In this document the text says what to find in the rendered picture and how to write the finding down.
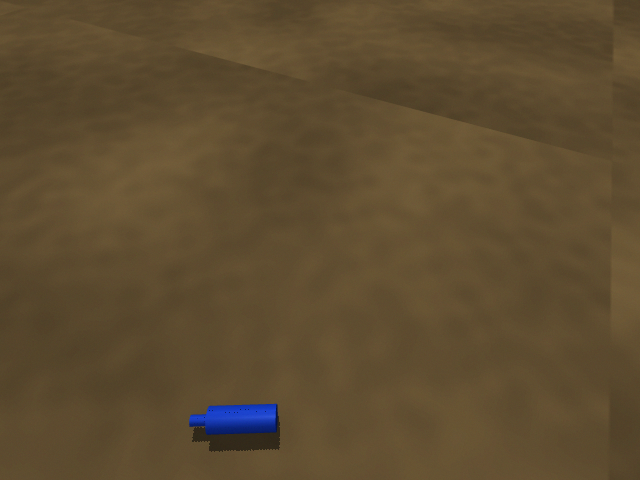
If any bottle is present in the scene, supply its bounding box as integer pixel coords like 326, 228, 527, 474
189, 404, 278, 435

